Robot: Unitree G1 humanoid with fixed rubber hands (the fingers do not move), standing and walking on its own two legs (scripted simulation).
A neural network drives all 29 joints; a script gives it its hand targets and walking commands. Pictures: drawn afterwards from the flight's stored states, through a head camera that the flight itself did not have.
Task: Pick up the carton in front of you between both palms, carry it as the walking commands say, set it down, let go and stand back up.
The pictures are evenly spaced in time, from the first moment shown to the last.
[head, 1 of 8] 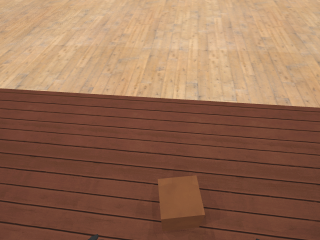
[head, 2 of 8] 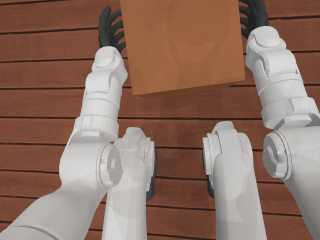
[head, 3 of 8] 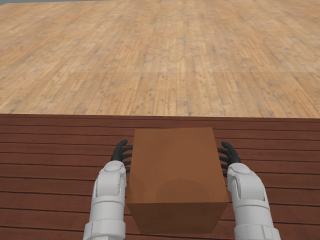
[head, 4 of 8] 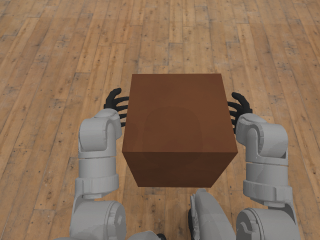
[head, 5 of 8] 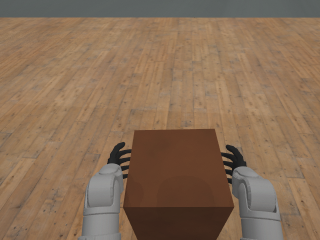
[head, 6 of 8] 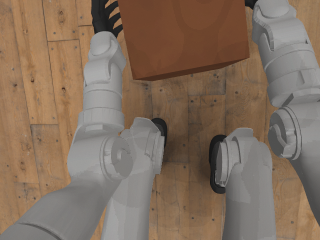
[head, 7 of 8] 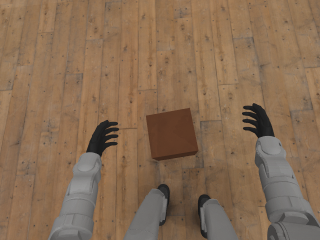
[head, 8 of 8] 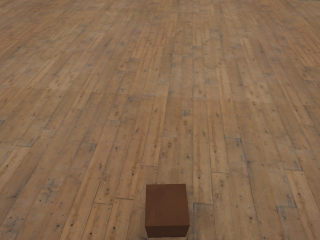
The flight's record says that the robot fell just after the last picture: no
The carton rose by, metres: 0.68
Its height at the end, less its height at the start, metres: -0.10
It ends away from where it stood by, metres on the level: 2.74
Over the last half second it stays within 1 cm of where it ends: yes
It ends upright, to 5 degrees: yes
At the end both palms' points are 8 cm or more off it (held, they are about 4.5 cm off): yes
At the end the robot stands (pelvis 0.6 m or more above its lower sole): yes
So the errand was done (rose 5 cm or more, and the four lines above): yes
